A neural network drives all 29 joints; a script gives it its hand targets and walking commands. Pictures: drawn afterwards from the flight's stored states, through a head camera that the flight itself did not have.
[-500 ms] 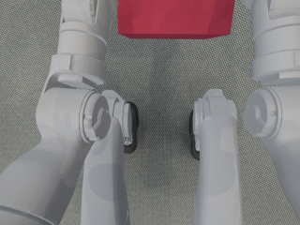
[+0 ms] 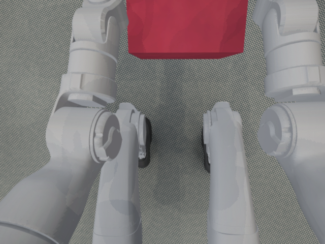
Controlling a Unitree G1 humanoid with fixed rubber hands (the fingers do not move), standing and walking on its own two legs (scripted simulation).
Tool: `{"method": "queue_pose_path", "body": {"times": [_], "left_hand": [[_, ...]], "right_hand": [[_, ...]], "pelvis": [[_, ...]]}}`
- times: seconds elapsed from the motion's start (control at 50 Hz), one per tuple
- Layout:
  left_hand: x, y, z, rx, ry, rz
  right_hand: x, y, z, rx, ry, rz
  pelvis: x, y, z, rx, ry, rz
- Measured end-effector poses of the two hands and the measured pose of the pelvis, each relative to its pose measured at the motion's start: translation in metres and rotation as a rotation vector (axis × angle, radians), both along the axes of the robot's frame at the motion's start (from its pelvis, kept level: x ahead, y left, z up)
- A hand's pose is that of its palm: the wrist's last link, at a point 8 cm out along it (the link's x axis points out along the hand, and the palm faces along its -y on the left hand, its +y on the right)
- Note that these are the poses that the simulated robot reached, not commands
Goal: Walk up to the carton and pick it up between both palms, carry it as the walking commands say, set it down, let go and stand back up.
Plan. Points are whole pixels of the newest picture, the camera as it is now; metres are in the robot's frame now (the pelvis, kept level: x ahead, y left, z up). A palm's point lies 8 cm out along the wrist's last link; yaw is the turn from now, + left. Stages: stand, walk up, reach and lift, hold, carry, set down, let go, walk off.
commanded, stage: reach and lift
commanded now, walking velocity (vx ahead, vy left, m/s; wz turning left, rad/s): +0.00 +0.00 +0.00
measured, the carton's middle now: out of the picture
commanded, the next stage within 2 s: none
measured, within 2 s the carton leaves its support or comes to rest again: neither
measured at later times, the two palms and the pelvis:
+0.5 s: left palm out of the picture +0.52 +0.11 +0.09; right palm out of the picture +0.51 -0.18 +0.08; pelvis +0.05 +0.00 +0.07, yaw -1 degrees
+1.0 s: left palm out of the picture +0.51 +0.12 +0.14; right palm out of the picture +0.50 -0.17 +0.14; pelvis +0.09 +0.01 +0.16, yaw -3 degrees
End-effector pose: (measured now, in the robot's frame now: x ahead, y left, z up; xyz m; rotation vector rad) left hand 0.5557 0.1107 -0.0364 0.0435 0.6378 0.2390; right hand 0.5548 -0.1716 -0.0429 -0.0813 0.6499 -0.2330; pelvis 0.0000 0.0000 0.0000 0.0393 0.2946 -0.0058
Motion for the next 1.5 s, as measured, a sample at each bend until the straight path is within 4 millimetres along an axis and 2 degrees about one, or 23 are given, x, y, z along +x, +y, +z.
{"method": "queue_pose_path", "body": {"times": [0.16,0.32,0.46,0.56,0.62,0.7,0.78,0.92,1.08,1.24,1.5], "left_hand": [[-0.008,-0.001,0.027,-0.001,0.005,-0.003],[-0.018,0.001,0.063,-0.004,0.024,0.001],[-0.035,-0.001,0.111,0.0,0.07,-0.016],[-0.037,-0.004,0.142,-0.014,0.075,-0.036],[-0.038,-0.002,0.149,-0.046,0.075,-0.06],[-0.04,0.001,0.148,-0.08,0.096,-0.088],[-0.04,0.006,0.149,-0.077,0.103,-0.077],[-0.037,0.012,0.164,-0.036,0.082,-0.062],[-0.048,0.006,0.188,-0.037,0.08,-0.078],[-0.058,0.003,0.216,-0.041,0.065,-0.075],[-0.071,0.003,0.248,-0.046,0.08,-0.072]], "right_hand": [[-0.008,-0.001,0.028,0.003,0.006,-0.006],[-0.016,0.001,0.065,-0.016,0.028,0.014],[-0.036,-0.002,0.111,-0.016,0.08,0.027],[-0.043,-0.01,0.141,0.03,0.082,0.052],[-0.043,-0.013,0.153,0.055,0.074,0.076],[-0.044,-0.014,0.159,0.058,0.083,0.073],[-0.044,-0.008,0.162,0.067,0.081,0.064],[-0.045,0.001,0.174,0.082,0.049,0.048],[-0.061,-0.004,0.198,0.084,0.04,0.014],[-0.068,-0.006,0.229,0.09,0.022,0.009],[-0.084,-0.007,0.259,0.103,0.037,-0.002]], "pelvis": [[0.002,0.0,0.017,0.001,0.012,-0.005],[0.014,0.0,0.036,0.004,0.08,-0.008],[0.041,-0.003,0.064,0.011,0.192,-0.014],[0.055,-0.004,0.087,0.013,0.246,-0.023],[0.06,-0.003,0.099,0.012,0.255,-0.029],[0.065,-0.001,0.115,0.007,0.257,-0.035],[0.073,0.002,0.129,0.001,0.256,-0.04],[0.087,0.005,0.146,-0.006,0.26,-0.044],[0.098,0.006,0.167,-0.012,0.21,-0.048],[0.099,0.004,0.185,-0.014,0.136,-0.055],[0.099,0.003,0.214,-0.019,0.045,-0.064]]}}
